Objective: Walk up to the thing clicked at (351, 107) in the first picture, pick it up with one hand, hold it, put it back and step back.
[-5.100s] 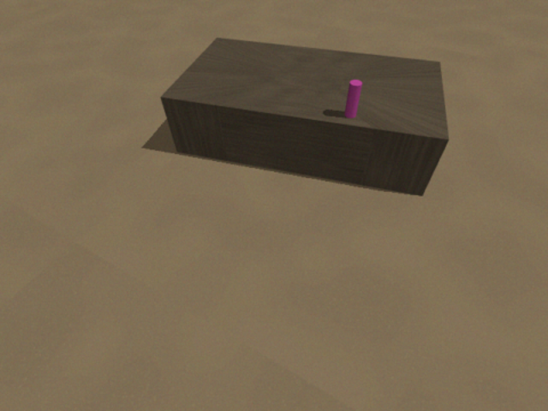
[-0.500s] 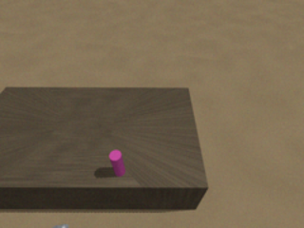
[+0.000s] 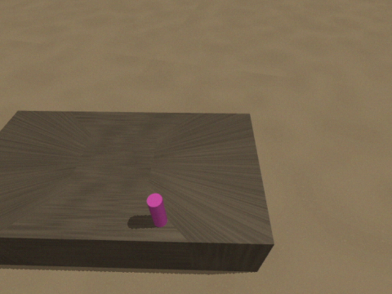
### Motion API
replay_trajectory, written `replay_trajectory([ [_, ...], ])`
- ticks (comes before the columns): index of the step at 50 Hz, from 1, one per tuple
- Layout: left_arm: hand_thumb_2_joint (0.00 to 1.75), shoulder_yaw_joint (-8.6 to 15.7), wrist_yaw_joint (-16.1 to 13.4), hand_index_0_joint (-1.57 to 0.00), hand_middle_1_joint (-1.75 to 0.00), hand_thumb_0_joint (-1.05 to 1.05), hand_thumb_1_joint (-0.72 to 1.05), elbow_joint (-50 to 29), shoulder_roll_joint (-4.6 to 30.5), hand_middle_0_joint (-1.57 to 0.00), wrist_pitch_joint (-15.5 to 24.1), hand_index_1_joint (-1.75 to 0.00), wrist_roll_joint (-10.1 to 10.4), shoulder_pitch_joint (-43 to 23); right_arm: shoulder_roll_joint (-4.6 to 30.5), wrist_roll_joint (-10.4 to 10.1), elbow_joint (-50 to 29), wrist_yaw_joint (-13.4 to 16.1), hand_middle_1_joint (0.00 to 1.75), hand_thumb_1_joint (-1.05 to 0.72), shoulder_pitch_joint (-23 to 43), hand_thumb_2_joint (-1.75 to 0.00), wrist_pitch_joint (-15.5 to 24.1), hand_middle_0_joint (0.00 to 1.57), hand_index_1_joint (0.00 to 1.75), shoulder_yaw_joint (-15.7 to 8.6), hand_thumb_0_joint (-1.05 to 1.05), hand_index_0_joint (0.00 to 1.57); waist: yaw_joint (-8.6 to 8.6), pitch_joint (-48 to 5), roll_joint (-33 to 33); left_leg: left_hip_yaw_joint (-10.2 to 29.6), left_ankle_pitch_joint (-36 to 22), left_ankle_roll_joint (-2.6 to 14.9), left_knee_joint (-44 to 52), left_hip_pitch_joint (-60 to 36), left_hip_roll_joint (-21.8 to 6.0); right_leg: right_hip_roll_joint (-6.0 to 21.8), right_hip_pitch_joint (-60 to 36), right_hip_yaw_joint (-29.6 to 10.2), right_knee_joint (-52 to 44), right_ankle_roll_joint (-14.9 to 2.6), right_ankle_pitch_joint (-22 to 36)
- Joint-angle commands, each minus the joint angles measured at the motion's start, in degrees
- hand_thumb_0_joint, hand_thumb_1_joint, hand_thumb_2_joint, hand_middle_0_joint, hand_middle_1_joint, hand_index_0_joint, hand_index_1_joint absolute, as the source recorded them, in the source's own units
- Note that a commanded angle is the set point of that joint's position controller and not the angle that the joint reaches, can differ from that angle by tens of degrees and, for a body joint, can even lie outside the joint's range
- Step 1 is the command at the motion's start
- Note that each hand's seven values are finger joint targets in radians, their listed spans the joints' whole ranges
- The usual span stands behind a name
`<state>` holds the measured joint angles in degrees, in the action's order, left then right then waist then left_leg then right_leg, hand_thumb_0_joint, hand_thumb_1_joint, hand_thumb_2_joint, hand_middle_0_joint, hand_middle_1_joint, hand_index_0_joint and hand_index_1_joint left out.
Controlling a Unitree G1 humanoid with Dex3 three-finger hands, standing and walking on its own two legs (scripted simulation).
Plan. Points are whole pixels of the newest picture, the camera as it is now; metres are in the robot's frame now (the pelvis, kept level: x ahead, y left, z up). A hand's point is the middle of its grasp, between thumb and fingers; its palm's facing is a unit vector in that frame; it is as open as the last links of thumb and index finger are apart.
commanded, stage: walk up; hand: left
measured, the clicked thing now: (157, 211) +0.47 +0.17 -0.34
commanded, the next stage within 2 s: stand in 0.30 s
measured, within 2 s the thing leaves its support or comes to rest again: neither
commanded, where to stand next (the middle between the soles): +0.06 +0.01 m, yaw +0 degrees
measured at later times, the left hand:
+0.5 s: hand out of the picture +0.09 +0.25 -0.16, palm faces -0.03 -0.94 -0.33, open 7.4 cm
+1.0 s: hand out of the picture +0.08 +0.24 -0.16, palm faces -0.03 -0.94 -0.34, open 7.4 cm
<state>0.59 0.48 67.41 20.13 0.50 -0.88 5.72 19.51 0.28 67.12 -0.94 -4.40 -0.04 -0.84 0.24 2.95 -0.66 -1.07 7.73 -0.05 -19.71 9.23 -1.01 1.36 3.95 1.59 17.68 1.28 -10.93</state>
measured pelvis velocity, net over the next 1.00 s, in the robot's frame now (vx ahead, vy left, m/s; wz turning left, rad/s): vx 0.01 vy -0.01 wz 0.00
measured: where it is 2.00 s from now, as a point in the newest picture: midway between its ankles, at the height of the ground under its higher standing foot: outside the picture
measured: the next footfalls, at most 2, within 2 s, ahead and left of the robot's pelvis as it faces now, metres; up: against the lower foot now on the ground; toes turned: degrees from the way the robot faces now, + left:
none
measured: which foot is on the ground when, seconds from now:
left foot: down 0.00-1.00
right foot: down 0.00-1.00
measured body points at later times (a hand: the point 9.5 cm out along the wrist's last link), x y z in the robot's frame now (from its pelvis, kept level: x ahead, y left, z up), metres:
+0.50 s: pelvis +0.01 +0.00 +0.00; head +0.02 +0.00 +0.45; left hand +0.09 +0.30 -0.13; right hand +0.09 -0.30 -0.13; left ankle +0.04 +0.12 -0.75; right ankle -0.01 -0.13 -0.75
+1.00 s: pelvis +0.01 -0.01 +0.00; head +0.02 -0.01 +0.45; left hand +0.08 +0.29 -0.13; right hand +0.09 -0.31 -0.13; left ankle +0.04 +0.12 -0.75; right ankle -0.01 -0.13 -0.75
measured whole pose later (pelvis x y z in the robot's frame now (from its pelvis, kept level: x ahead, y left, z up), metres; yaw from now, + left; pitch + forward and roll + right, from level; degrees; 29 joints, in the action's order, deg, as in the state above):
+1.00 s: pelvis +0.01 -0.01 +0.00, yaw +0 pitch -2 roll +0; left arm 0.0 0.5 64.9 20.1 0.2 -0.7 6.8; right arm 19.8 0.3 66.4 -0.5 -5.3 0.6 -0.3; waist -0.2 2.9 -0.3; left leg -0.8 8.0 -1.1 -18.2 8.2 -1.6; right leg 0.8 3.5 1.8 17.4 0.4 -11.9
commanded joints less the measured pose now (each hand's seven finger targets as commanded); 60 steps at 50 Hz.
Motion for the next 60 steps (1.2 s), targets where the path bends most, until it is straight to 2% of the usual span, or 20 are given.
replay_trajectory([
  [1,0.9,2.1,-0.9,-0.2,-0.3,0.0,0.9,-4.1,12.0,-0.2,1.6,-0.3,0.1,-3.2,12.4,0.2,-3.9,0.8,0.3,-0.9,3.6,-0.9,1.2,0.2,0.3,-1.9,0.0,0.2,-0.33,-4.0,-0.1,6.9,0.3,1.32,4.6,-1.9,-6.3,5.6,2.9,-4.5,-4.0,-1.91,0.4],
  [7,0.9,2.2,-0.9,-0.2,-0.3,0.0,0.9,-4.4,12.1,-0.2,1.6,-0.3,0.0,-3.1,12.4,0.3,-4.1,0.8,0.3,-0.9,3.6,-0.9,1.3,0.2,0.3,-1.9,0.0,0.2,-0.41,-4.2,-0.4,6.8,-0.5,1.21,4.5,-1.9,-6.0,5.8,2.4,-4.4,-3.7,-1.84,2.3],
  [11,0.9,2.3,-1.0,-0.2,-0.3,0.0,0.9,-4.5,11.9,-0.2,1.6,-0.3,0.1,-3.0,12.0,0.2,-3.9,0.9,0.3,-0.9,2.9,-0.9,1.4,0.2,0.3,-1.9,0.0,0.2,-0.42,-5.5,-0.1,6.4,-5.4,1.19,3.5,-2.7,-6.1,6.0,1.3,-4.3,-3.6,-1.77,4.2],
  [12,0.9,2.2,-1.0,-0.2,-0.3,0.0,0.9,-4.7,11.9,-0.2,1.6,-0.3,0.1,-3.3,12.1,0.3,-4.1,0.9,0.3,-0.9,3.0,-0.9,1.4,0.2,0.3,-1.9,0.0,0.2,-0.56,-5.1,-0.2,6.2,-4.6,1.08,3.5,-2.3,-5.8,6.1,1.3,-4.3,-3.6,-1.74,4.7],
  [16,0.9,1.9,-1.2,-0.2,-0.3,0.0,0.9,-4.8,11.6,-0.2,1.4,-0.3,0.4,-2.7,12.2,0.3,-4.4,1.2,0.3,-0.9,2.8,-0.9,1.8,0.2,0.3,-1.8,0.0,0.2,-0.72,-4.5,1.1,6.6,-9.9,0.93,3.7,-3.6,-7.0,6.6,2.2,-4.5,-2.9,-1.82,6.1],
  [19,0.9,1.8,-1.1,-0.2,-0.3,0.0,0.9,-5.1,11.6,-0.2,1.2,-0.3,0.4,-2.4,12.6,0.2,-4.2,1.3,0.3,-0.9,3.0,-0.9,1.7,0.2,0.3,-1.8,0.0,0.2,-0.72,-4.0,-0.1,6.5,-5.5,0.75,4.4,-2.9,-6.7,6.6,2.5,-4.6,-3.4,-1.89,3.3],
  [22,0.9,1.8,-1.0,-0.2,-0.3,0.0,0.9,-5.3,11.9,-0.2,1.3,-0.3,0.3,-2.1,12.3,0.2,-4.4,1.2,0.3,-0.9,2.9,-0.9,1.8,0.2,0.3,-1.7,0.0,0.2,-0.62,-5.6,0.3,6.4,-8.3,0.89,3.9,-3.8,-7.0,6.8,1.4,-4.7,-3.3,-1.82,5.3],
  [26,0.9,1.7,-1.0,-0.2,-0.3,0.0,0.9,-5.6,11.8,-0.2,1.4,-0.3,0.4,-2.2,12.2,0.1,-4.4,1.2,0.3,-0.9,3.0,-0.9,1.8,0.2,0.3,-1.6,0.0,0.2,-0.66,-5.3,0.4,6.2,-8.5,0.8,3.7,-3.7,-7.0,6.9,1.2,-4.8,-3.5,-1.86,5.6],
  [28,0.9,1.6,-1.0,-0.2,-0.3,0.0,0.9,-5.8,11.8,-0.2,1.4,-0.3,0.3,-1.9,12.4,0.2,-4.5,1.2,0.3,-0.9,3.2,-0.9,1.9,0.2,0.3,-1.6,0.0,0.2,-0.59,-5.8,0.3,5.9,-10.5,0.61,3.3,-4.6,-7.0,6.8,1.6,-4.7,-3.3,-1.9,7.4],
  [33,0.9,1.7,-1.0,-0.2,-0.3,0.0,0.9,-5.9,12.2,-0.2,1.2,-0.3,0.4,-2.4,12.1,0.2,-4.4,1.3,0.3,-0.9,2.8,-0.9,1.8,0.2,0.3,-1.5,0.0,0.2,-0.74,-5.3,0.0,5.7,-7.2,0.72,3.9,-3.5,-6.9,7.0,1.1,-5.0,-3.4,-2.03,5.3],
  [38,0.9,1.7,-1.0,-0.2,-0.3,0.0,0.9,-5.9,12.1,-0.2,1.2,-0.3,0.3,-1.6,12.4,0.1,-4.3,1.2,0.3,-0.9,2.7,-0.9,1.8,0.2,0.3,-1.5,0.0,0.2,-0.63,-4.3,0.7,6.0,-6.7,0.48,4.1,-4.0,-6.9,6.6,2.4,-4.7,-3.7,-2.04,3.9],
  [41,0.9,1.7,-0.9,-0.2,-0.3,0.0,0.9,-5.9,11.9,-0.2,1.1,-0.3,0.3,-1.9,12.5,0.2,-4.4,1.2,0.3,-0.9,2.3,-0.9,1.8,0.2,0.3,-1.5,0.0,0.2,-0.81,-4.0,0.2,6.0,-3.5,0.64,4.4,-3.0,-6.5,6.8,2.2,-5.1,-4.1,-2.21,2.6],
  [44,0.9,1.8,-0.9,-0.2,-0.3,0.0,0.9,-6.2,12.2,-0.2,1.1,-0.3,0.3,-1.6,12.3,0.3,-4.6,1.2,0.3,-0.9,2.7,-0.9,1.9,0.2,0.3,-1.5,0.0,0.2,-0.45,-4.6,0.6,6.0,-7.1,0.51,3.9,-4.1,-6.9,6.7,2.3,-4.9,-3.5,-2.29,4.7],
  [47,0.9,1.7,-0.9,-0.2,-0.3,0.0,0.9,-6.2,11.9,-0.2,1.2,-0.3,0.4,-1.5,12.5,0.3,-4.3,1.3,0.3,-0.9,2.0,-0.9,1.8,0.2,0.3,-1.4,0.0,0.2,-0.61,-4.1,0.7,5.8,-5.5,0.4,3.8,-3.7,-6.6,6.8,2.6,-5.3,-3.9,-2.15,4.0],
  [52,0.9,1.7,-1.0,-0.2,-0.3,0.0,0.9,-6.2,12.2,-0.2,1.3,-0.3,0.4,-1.2,12.3,0.2,-4.5,1.2,0.3,-0.9,2.1,-0.9,1.8,0.2,0.3,-1.4,0.0,0.2,-0.57,-5.4,1.2,5.8,-9.1,0.64,3.1,-4.8,-7.0,6.9,1.3,-5.1,-3.5,-2.17,7.8],
  [57,0.9,1.7,-1.1,-0.2,-0.3,0.0,0.9,-6.3,12.2,-0.2,1.2,-0.3,0.3,-1.1,12.4,0.2,-4.7,1.3,0.3,-0.9,1.8,-0.9,1.7,0.2,0.3,-1.4,0.0,0.2,-0.62,-5.0,0.9,5.7,-8.4,0.48,3.1,-4.6,-6.8,6.7,1.6,-4.9,-3.5,-2.18,7.2],
  [60,0.9,1.7,-1.1,-0.2,-0.3,0.0,0.9,-6.3,12.4,-0.2,1.2,-0.3,0.5,-1.1,12.3,0.2,-4.6,1.4,0.3,-0.9,1.5,-0.9,1.8,0.2,0.3,-1.3,0.0,0.2,-0.55,-5.0,0.5,5.6,-10.4,0.52,2.9,-5.1,-7.1,6.9,1.3,-5.1,-3.3,-2.34,9.0],
])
